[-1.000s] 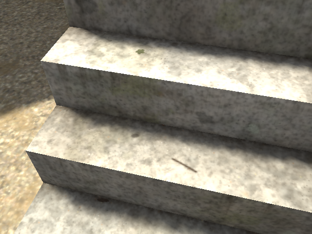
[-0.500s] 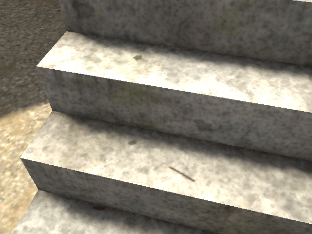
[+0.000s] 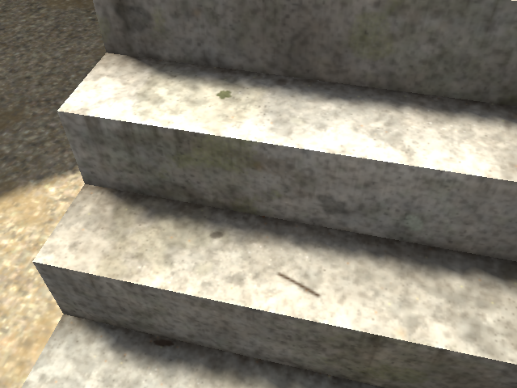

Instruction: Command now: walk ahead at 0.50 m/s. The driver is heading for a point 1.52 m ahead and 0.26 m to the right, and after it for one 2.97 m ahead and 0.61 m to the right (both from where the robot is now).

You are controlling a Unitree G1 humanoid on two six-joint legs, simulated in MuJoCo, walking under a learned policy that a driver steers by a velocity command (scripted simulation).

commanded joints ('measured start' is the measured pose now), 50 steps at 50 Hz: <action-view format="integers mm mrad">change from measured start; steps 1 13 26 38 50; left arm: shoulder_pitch -80 -95 -99 -98 -98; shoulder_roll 125 121 125 126 128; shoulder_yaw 20 17 17 17 17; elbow -54 -26 -12 -3 0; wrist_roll -5 -5 -5 -6 -6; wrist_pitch -16 -15 -15 -16 -15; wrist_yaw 11 8 8 8 9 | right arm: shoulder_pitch -61 -53 -44 -47 -46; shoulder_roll -106 -108 -114 -117 -117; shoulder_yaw -10 -2 1 1 0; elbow -46 -24 -14 -15 -15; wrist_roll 1 1 1 0 1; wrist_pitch -17 -20 -19 -20 -19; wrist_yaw -1 3 4 3 3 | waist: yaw -6 -1 -5 -4 -4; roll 3 -5 4 0 2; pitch -80 -65 -61 -61 -64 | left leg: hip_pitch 68 52 57 61 63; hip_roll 136 139 142 145 146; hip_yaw -85 -86 -84 -82 -80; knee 3 -13 -16 -14 -14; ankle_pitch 275 238 234 238 243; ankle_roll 12 10 8 8 6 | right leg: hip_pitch -6 -11 -18 -19 -13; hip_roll -164 -159 -159 -159 -159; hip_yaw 96 94 97 99 99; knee -11 -18 -25 -27 -26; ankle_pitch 304 235 230 245 256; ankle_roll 22 21 20 19 18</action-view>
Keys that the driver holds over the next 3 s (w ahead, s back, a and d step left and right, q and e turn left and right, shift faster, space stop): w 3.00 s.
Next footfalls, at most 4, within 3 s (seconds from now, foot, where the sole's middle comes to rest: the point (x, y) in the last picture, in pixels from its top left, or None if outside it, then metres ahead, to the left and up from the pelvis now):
none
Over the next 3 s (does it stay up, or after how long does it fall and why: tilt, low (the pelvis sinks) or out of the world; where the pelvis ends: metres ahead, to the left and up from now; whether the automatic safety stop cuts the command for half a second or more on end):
stays up -0.01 -0.01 0.00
